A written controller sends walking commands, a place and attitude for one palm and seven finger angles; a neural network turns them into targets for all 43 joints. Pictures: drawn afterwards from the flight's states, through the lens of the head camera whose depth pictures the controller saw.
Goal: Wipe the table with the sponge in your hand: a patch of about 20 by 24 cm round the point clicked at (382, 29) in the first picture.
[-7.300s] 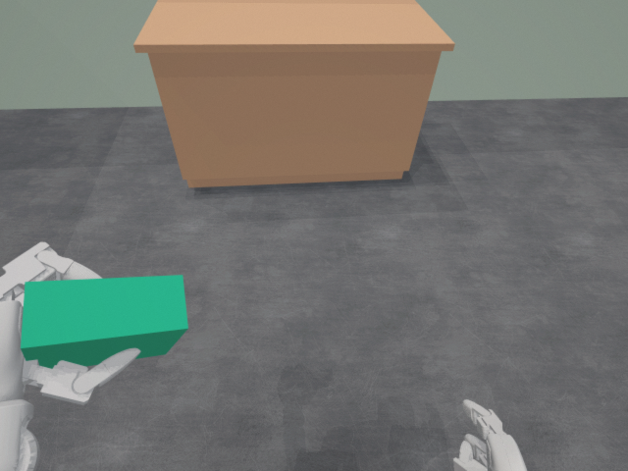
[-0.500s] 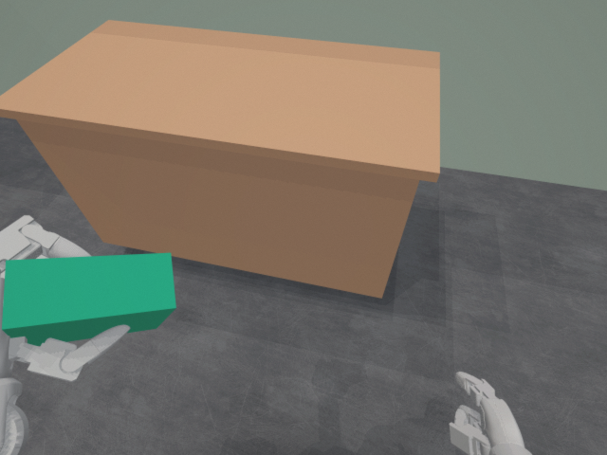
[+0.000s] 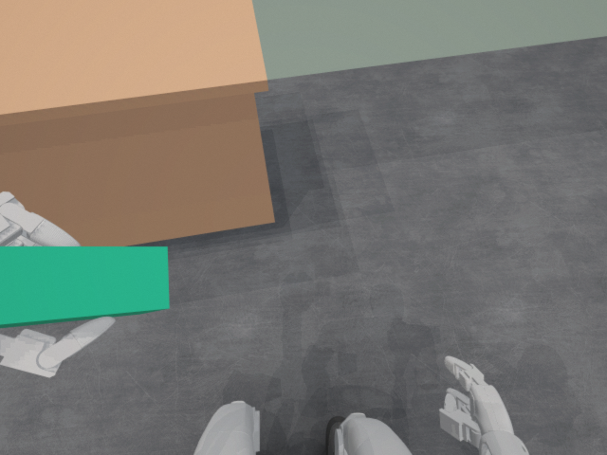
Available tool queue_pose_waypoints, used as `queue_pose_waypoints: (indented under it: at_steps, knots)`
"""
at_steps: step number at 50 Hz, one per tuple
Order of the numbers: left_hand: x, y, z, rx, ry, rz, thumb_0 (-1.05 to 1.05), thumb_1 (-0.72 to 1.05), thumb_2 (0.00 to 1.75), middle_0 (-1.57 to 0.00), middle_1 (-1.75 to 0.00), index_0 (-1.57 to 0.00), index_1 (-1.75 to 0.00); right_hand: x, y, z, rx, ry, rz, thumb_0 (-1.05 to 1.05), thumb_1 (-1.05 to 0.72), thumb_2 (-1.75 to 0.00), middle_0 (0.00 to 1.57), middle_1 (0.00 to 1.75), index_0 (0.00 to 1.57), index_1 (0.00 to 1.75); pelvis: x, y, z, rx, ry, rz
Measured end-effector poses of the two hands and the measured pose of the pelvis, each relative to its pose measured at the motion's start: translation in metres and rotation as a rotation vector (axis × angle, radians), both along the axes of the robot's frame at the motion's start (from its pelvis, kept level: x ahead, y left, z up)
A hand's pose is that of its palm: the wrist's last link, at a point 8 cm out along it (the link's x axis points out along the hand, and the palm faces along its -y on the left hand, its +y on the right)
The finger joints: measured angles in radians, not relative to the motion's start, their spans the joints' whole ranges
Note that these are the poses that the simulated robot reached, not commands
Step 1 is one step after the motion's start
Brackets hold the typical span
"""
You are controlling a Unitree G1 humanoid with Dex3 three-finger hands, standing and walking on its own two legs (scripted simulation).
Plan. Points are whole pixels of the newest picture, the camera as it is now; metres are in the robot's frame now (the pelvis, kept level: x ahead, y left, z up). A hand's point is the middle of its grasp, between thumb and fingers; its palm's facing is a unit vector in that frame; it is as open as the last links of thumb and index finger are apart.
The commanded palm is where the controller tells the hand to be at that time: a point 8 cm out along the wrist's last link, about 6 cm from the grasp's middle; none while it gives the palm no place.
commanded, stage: turn to face it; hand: left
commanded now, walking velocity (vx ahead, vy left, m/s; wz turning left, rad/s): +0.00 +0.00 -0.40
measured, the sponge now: (104, 286) +0.26 +0.19 +0.15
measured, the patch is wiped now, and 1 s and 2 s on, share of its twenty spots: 0.00 0.00 0.00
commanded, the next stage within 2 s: take the last steps up to it in 0.40 s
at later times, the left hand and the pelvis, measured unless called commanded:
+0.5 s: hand (78, 352) +0.20 +0.17 +0.18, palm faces +0.28 -0.88 -0.39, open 9.7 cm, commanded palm +0.15 +0.22 +0.19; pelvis -0.06 -0.03 +0.00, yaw -11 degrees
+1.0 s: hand (81, 408) +0.16 +0.16 +0.18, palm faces +0.27 -0.86 -0.43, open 9.7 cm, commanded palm +0.12 +0.21 +0.19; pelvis -0.08 -0.05 +0.02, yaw -8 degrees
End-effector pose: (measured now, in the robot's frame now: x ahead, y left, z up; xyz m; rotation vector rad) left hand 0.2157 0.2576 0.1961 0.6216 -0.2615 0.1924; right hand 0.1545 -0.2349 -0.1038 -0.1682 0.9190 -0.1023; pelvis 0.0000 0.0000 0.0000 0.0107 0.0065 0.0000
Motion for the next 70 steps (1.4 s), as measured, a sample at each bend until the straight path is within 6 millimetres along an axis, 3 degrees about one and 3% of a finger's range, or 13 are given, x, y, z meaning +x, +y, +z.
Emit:
queue_pose_waypoints:
  at_steps: [5, 9, 18, 21, 26, 33, 38, 42, 49, 57, 63, 67, 70]
  knots:
    - [-0.010, -0.017, 0.017, 0.069, 0.011, -0.081, -0.01, -0.45, 1.00, -0.79, -1.34, -0.79, -1.35, -0.020, -0.039, 0.019, -0.071, -0.022, -0.092, 0.01, -0.91, -0.90, 0.20, 0.30, 0.20, 0.30, -0.007, -0.007, 0.005, 0.013, 0.015, -0.054]
    - [-0.022, -0.015, 0.024, 0.067, -0.039, -0.078, -0.01, -0.45, 1.00, -0.79, -1.34, -0.79, -1.35, -0.034, -0.051, 0.029, -0.105, -0.046, -0.123, 0.01, -0.91, -0.90, 0.20, 0.30, 0.19, 0.30, -0.013, -0.007, 0.005, 0.012, 0.016, -0.080]
    - [-0.050, 0.005, -0.007, -0.109, -0.064, 0.043, -0.01, -0.45, 1.00, -0.79, -1.34, -0.79, -1.35, -0.059, -0.025, 0.036, -0.082, -0.135, -0.127, 0.01, -0.91, -0.90, 0.20, 0.30, 0.20, 0.30, -0.033, -0.006, 0.003, 0.002, -0.020, -0.133]
    - [-0.055, -0.008, -0.010, -0.163, -0.058, 0.045, -0.01, -0.45, 1.00, -0.79, -1.34, -0.79, -1.35, -0.066, -0.011, 0.033, -0.023, -0.162, -0.106, 0.01, -0.91, -0.90, 0.20, 0.30, 0.20, 0.30, -0.040, -0.012, 0.006, -0.020, -0.028, -0.154]
    - [-0.054, -0.052, -0.001, -0.145, -0.093, -0.042, -0.01, -0.45, 1.00, -0.79, -1.34, -0.79, -1.35, -0.082, -0.007, 0.020, 0.068, -0.205, -0.091, 0.01, -0.90, -0.90, 0.21, 0.30, 0.20, 0.30, -0.060, -0.031, 0.000, -0.026, -0.027, -0.192]
    - [-0.052, -0.100, 0.006, -0.072, -0.051, -0.144, -0.01, -0.45, 1.00, -0.79, -1.34, -0.79, -1.35, -0.130, -0.053, 0.001, 0.061, -0.097, -0.181, 0.01, -0.90, -0.90, 0.21, 0.30, 0.20, 0.30, -0.084, -0.054, 0.002, -0.002, -0.019, -0.194]
    - [-0.067, -0.098, 0.008, -0.002, 0.042, -0.133, -0.01, -0.45, 1.00, -0.79, -1.34, -0.79, -1.35, -0.168, -0.093, 0.011, -0.021, -0.009, -0.270, 0.01, -0.91, -0.90, 0.21, 0.30, 0.20, 0.30, -0.086, -0.062, 0.015, 0.024, 0.007, -0.193]
    - [-0.080, -0.086, 0.008, -0.005, 0.045, -0.083, -0.01, -0.45, 1.00, -0.79, -1.34, -0.79, -1.35, -0.184, -0.114, 0.020, -0.098, 0.033, -0.271, 0.01, -0.91, -0.90, 0.20, 0.30, 0.20, 0.30, -0.086, -0.063, 0.019, 0.033, 0.011, -0.174]
    - [-0.091, -0.063, 0.004, -0.115, -0.041, -0.014, -0.01, -0.45, 1.00, -0.79, -1.34, -0.79, -1.35, -0.162, -0.110, 0.036, -0.168, -0.014, -0.214, 0.01, -0.91, -0.90, 0.20, 0.30, 0.19, 0.30, -0.081, -0.050, 0.018, 0.034, -0.005, -0.141]
    - [-0.076, -0.035, -0.001, -0.129, -0.126, -0.014, -0.01, -0.45, 1.00, -0.79, -1.35, -0.79, -1.35, -0.104, -0.051, 0.036, -0.086, -0.192, -0.176, 0.01, -0.91, -0.90, 0.20, 0.30, 0.20, 0.30, -0.070, -0.028, 0.004, 0.013, -0.035, -0.143]
    - [-0.063, -0.036, 0.007, -0.078, -0.103, 0.001, -0.01, -0.45, 1.00, -0.79, -1.35, -0.79, -1.35, -0.077, -0.007, 0.018, 0.062, -0.206, -0.112, 0.01, -0.90, -0.90, 0.20, 0.30, 0.20, 0.30, -0.054, -0.029, 0.003, 0.000, -0.025, -0.137]
    - [-0.055, -0.042, 0.001, -0.069, -0.090, 0.000, -0.01, -0.45, 1.00, -0.79, -1.35, -0.79, -1.35, -0.068, -0.002, -0.005, 0.087, -0.130, -0.069, 0.01, -0.90, -0.90, 0.21, 0.30, 0.20, 0.30, -0.045, -0.029, -0.005, -0.011, -0.029, -0.105]
    - [-0.045, -0.035, -0.007, -0.106, -0.037, 0.018, -0.01, -0.45, 1.00, -0.79, -1.34, -0.79, -1.35, -0.066, -0.009, -0.007, 0.063, -0.051, -0.067, 0.01, -0.90, -0.90, 0.21, 0.30, 0.20, 0.30, -0.035, -0.025, 0.002, 0.000, -0.021, -0.110]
